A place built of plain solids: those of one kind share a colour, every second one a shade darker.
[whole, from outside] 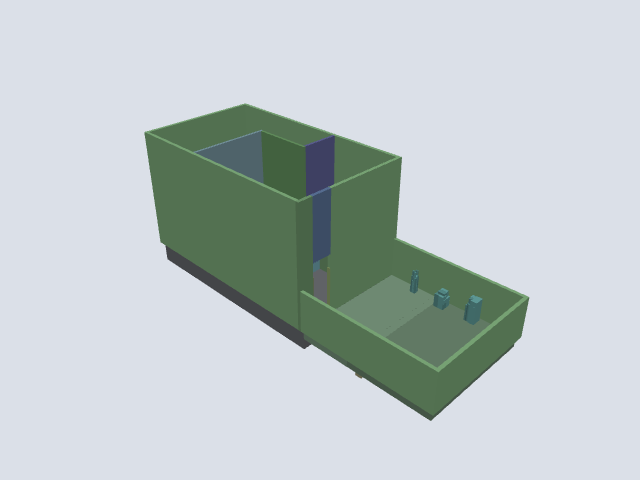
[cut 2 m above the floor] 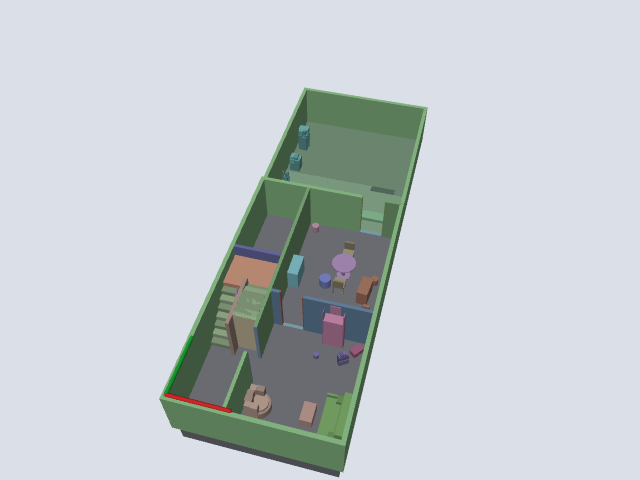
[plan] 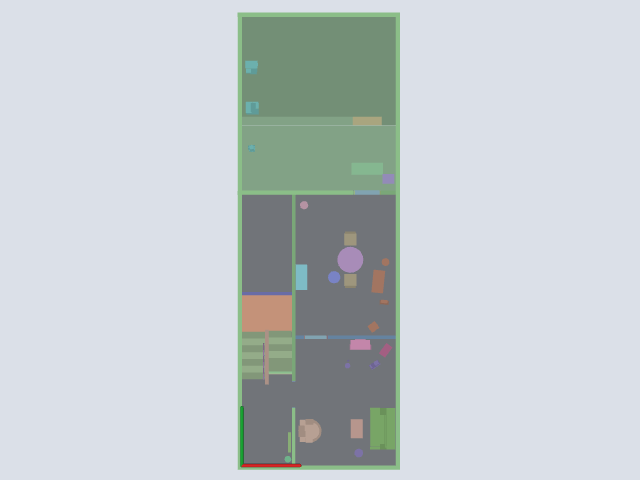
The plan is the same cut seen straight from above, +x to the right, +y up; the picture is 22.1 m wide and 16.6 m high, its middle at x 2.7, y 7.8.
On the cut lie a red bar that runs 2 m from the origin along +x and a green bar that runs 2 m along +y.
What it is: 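A terraced town house, two up and two down, 5.3 m between the party walls, 9.4 m deep; a hall 1.73 m wide; a stair of 15 risers of 191 mm on goings of 235 mm, 0.80 m wide, between walls, up a first flight to a half landing at the back, then back toward the front up a second flight beside it, a wall between them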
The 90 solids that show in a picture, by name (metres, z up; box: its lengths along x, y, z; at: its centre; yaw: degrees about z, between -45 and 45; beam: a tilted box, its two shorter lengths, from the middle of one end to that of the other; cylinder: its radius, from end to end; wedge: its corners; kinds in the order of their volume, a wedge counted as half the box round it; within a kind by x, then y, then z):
{
 "wall_1": {"box": [0.15, 9.66, 5.51], "at": [-0.07, 4.68, 2.7]},
 "wall_2": {"box": [0.15, 6.3, 1.85], "at": [-0.07, 12.51, 0.88]},
 "wall_3": {"box": [0.12, 2.0, 2.81], "at": [1.79, 1.0, 1.35]},
 "wall_4": {"box": [0.12, 6.44, 2.81], "at": [1.79, 6.15, 1.35]},
 "wall_5": {"box": [4.02, 0.15, 5.51], "at": [1.86, 9.44, 2.7]},
 "wall_6": {"box": [5.62, 0.15, 5.51], "at": [2.66, -0.07, 2.7]},
 "wall_7": {"box": [5.62, 0.15, 1.85], "at": [2.66, 15.59, 0.88]},
 "wall_8": {"box": [0.67, 0.15, 5.51], "at": [5.14, 9.44, 2.7]},
 "wall_9": {"box": [0.15, 9.66, 5.51], "at": [5.4, 4.68, 2.7]},
 "wall_10": {"box": [0.15, 6.3, 1.85], "at": [5.4, 12.51, 0.88]},
 "ground_1": {"box": [3.84, 0.3, 0.5], "at": [1.92, 11.91, -0.25]},
 "ground_2": {"box": [5.32, 2.26, 0.5], "at": [2.66, 10.63, -0.25]},
 "ground_3": {"box": [5.32, 3.45, 0.5], "at": [2.66, 13.79, -0.25]},
 "ground_4": {"box": [0.49, 0.3, 0.5], "at": [5.08, 11.91, -0.25]},
 "tread_1": {"box": [0.8, 0.73, 0.24], "at": [0.4, 3.34, 0.07]},
 "tread_2": {"box": [0.8, 0.73, 0.43], "at": [0.4, 3.58, 0.17]},
 "tread_3": {"box": [0.8, 0.73, 0.62], "at": [0.4, 3.81, 0.26]},
 "tread_4": {"box": [0.8, 0.73, 0.81], "at": [0.4, 4.05, 0.36]},
 "tread_5": {"box": [0.8, 0.73, 1.0], "at": [0.4, 4.28, 0.45]},
 "tread_6": {"box": [0.8, 0.73, 1.19], "at": [0.4, 4.52, 0.55]},
 "tread_7": {"box": [0.8, 0.73, 1.38], "at": [0.4, 4.75, 0.64]},
 "tread_8": {"box": [0.8, 0.31, 2.72], "at": [1.33, 3.33, 1.31]},
 "tread_9": {"box": [0.8, 0.55, 2.53], "at": [1.33, 3.45, 1.21]},
 "tread_10": {"box": [0.8, 0.73, 2.34], "at": [1.33, 3.6, 1.12]},
 "tread_11": {"box": [0.8, 0.73, 2.15], "at": [1.33, 3.83, 1.02]},
 "tread_12": {"box": [0.8, 0.73, 1.96], "at": [1.33, 4.07, 0.93]},
 "tread_13": {"box": [0.8, 0.73, 1.76], "at": [1.33, 4.3, 0.83]},
 "half_landing_1": {"box": [1.73, 1.26, 1.57], "at": [0.86, 5.26, 0.74]},
 "upper_back_wall_1": {"box": [3.59, 0.12, 2.7], "at": [3.53, 3.3, 4.11]},
 "landing_end_wall_1": {"box": [1.73, 0.12, 5.51], "at": [0.86, 5.95, 2.7]},
 "stair_spine_1": {"box": [0.13, 1.9, 3.91], "at": [0.86, 3.75, 1.9]},
 "kitchen_wall_1": {"box": [0.3, 0.12, 2.81], "at": [2.0, 4.44, 1.35]},
 "kitchen_wall_2": {"box": [2.36, 0.12, 2.81], "at": [4.14, 4.44, 1.35]},
 "upper_partition_1": {"box": [0.12, 2.65, 2.7], "at": [1.79, 4.68, 4.11]},
 "slotfit_sofa_1": {"box": [0.34, 0.07, 0.62], "at": [4.6, 1.96, 0.26]},
 "slotfit_sofa_2": {"box": [0.55, 1.27, 0.48], "at": [4.7, 1.28, 0.19]},
 "slotfit_sofa_3": {"box": [0.35, 0.25, 0.62], "at": [4.95, 1.87, 0.26]},
 "slotfit_sofa_4": {"box": [0.3, 1.44, 0.93], "at": [5.15, 1.27, 0.42]},
 "slotfit_chair_1": {"box": [0.23, 0.2, 0.79], "at": [2.06, 1.28, 0.34]},
 "slotfit_chair_2": {"box": [0.25, 0.2, 0.79], "at": [2.08, 1.08, 0.34]},
 "slotfit_chair_3": {"box": [0.2, 0.17, 0.79], "at": [2.1, 0.9, 0.34]},
 "slotfit_chair_4": {"box": [0.2, 0.2, 0.79], "at": [2.1, 1.48, 0.34]},
 "slotfit_chair_5": {"box": [0.25, 0.2, 0.79], "at": [2.33, 0.88, 0.34]},
 "slotfit_chair_6": {"box": [0.28, 0.2, 0.79], "at": [2.34, 1.51, 0.34]},
 "slotfit_chair_7": {"cylinder": 0.4, "from": [2.35, 1.2, -0.05], "to": [2.35, 1.2, 0.32]},
 "slotfit_chair_8": {"cylinder": 0.3, "from": [2.38, 1.2, -0.05], "to": [2.38, 1.2, 0.42]},
 "back_wall_over_door_1": {"box": [0.95, 0.15, 2.74], "at": [4.34, 9.44, 4.09]},
 "slotfit_storage_1": {"box": [0.025, 0.18, 1.99], "at": [3.74, 4.1, 0.94]},
 "slotfit_storage_2": {"box": [0.2, 0.025, 1.99], "at": [4.0, 4.35, 0.94]},
 "slotfit_storage_3": {"box": [0.68, 0.34, 1.53], "at": [4.09, 4.17, 0.72]},
 "slotfit_storage_4": {"box": [0.17, 0.025, 1.99], "at": [4.19, 4.35, 0.94]},
 "slotfit_storage_5": {"box": [0.04, 0.18, 1.99], "at": [4.45, 4.1, 0.94]},
 "own_plant_yard_1": {"box": [0.15, 0.07, 0.85], "at": [0.21, 13.59, 0.37]},
 "own_plant_yard_2": {"box": [0.15, 0.3, 0.73], "at": [0.23, 12.36, 0.32]},
 "own_plant_yard_3": {"box": [0.42, 0.27, 1.07], "at": [0.33, 13.86, 0.48]},
 "own_plant_yard_4": {"box": [0.17, 0.33, 0.73], "at": [0.39, 12.37, 0.32]},
 "own_plant_yard_5": {"box": [0.23, 0.17, 0.76], "at": [0.4, 13.62, 0.33]},
 "own_plant_yard_6": {"cylinder": 0.1, "from": [0.44, 13.67, -0.05], "to": [0.44, 13.67, 0.8]},
 "own_plant_yard_7": {"box": [0.23, 0.2, 0.48], "at": [0.47, 12.24, 0.19]},
 "own_plant_yard_8": {"box": [0.23, 0.23, 0.63], "at": [0.47, 12.45, 0.27]},
 "own_plant_yard_9": {"box": [0.1, 0.1, 0.85], "at": [0.51, 13.88, 0.37]},
 "slotfit_kitchen_wall_table_1": {"box": [0.4, 0.89, 0.9], "at": [2.06, 6.51, 0.4]},
 "clutter_kitchen_1": {"box": [0.32, 0.28, 0.3], "at": [4.55, 4.79, 0.1], "yaw": 36.4},
 "clutter_kitchen_2": {"box": [0.41, 0.79, 0.71], "at": [4.72, 6.36, 0.3], "yaw": -5.7},
 "clutter_kitchen_3": {"cylinder": 0.13, "from": [4.97, 7.04, -0.05], "to": [4.97, 7.04, 0.29]},
 "yard_feature_bottom_1": {"box": [1.0, 0.3, 0.9], "at": [4.34, 11.91, -0.75]},
 "tread_head_1": {"box": [0.8, 0.08, 2.84], "at": [1.33, 3.22, 1.37]},
 "slotfit_low_table_1": {"box": [0.41, 0.66, 0.46], "at": [3.97, 1.27, 0.18]},
 "own_bin_1": {"box": [0.41, 0.34, 0.73], "at": [5.07, 9.91, 0.31]},
 "yard_step_1": {"box": [1.09, 0.41, 0.2], "at": [4.34, 10.26, 0.05]},
 "clutter_front_1": {"cylinder": 0.15, "from": [4.04, 0.43, -0.05], "to": [4.04, 0.43, 0.42]},
 "clutter_front_2": {"box": [0.36, 0.2, 0.31], "at": [4.59, 3.48, 0.1], "yaw": 34.2},
 "clutter_front_3": {"box": [0.36, 0.17, 0.5], "at": [4.59, 3.49, 0.2], "yaw": 34.2},
 "own_basket_passage_1": {"cylinder": 0.21, "from": [3.19, 6.51, -0.05], "to": [3.19, 6.51, 0.4]},
 "under_head_face_1": {"box": [0.8, 0.02, 2.81], "at": [1.33, 3.17, 1.35]},
 "radiator_1": {"box": [0.1, 0.7, 0.6], "at": [1.64, 0.8, 0.42]},
 "side_chair_1": {"box": [0.38, 0.08, 0.38], "at": [3.75, 6.18, 0.65]},
 "side_chair_2": {"box": [0.42, 0.42, 0.04], "at": [3.75, 6.42, 0.43]},
 "side_chair_3": {"box": [0.42, 0.42, 0.04], "at": [3.75, 7.82, 0.43]},
 "side_chair_4": {"box": [0.38, 0.08, 0.38], "at": [3.75, 8.06, 0.65]},
 "box_cardboard_1": {"box": [0.27, 0.44, 0.27], "at": [4.97, 3.99, 0.08], "yaw": -36.3},
 "kitchen_table_1": {"cylinder": 0.26, "from": [3.75, 7.12, 0.0], "to": [3.75, 7.12, 0.02]},
 "kitchen_table_2": {"cylinder": 0.45, "from": [3.75, 7.12, 0.7], "to": [3.75, 7.12, 0.74]},
 "own_bin_waste_kitchen_1": {"cylinder": 0.14, "from": [2.15, 9.0, -0.05], "to": [2.15, 9.0, 0.32]},
 "threshold_1": {"box": [0.81, 0.13, 0.07], "at": [2.56, 4.44, -0.01]},
 "threshold_2": {"box": [0.93, 0.16, 0.08], "at": [4.34, 9.44, -0.01]},
 "yard_feature_wall_1": {"box": [1.1, 0.05, 0.33], "at": [4.34, 12.09, -0.17]},
 "doorframe_back_1": {"box": [0.03, 0.15, 2.15], "at": [3.89, 9.44, 1.02]},
 "doorframe_front_room_1": {"box": [0.12, 0.029, 2.15], "at": [1.79, 2.91, 1.02]},
 "doorframe_kitchen_1": {"box": [0.029, 0.12, 2.15], "at": [2.16, 4.44, 1.02]}
}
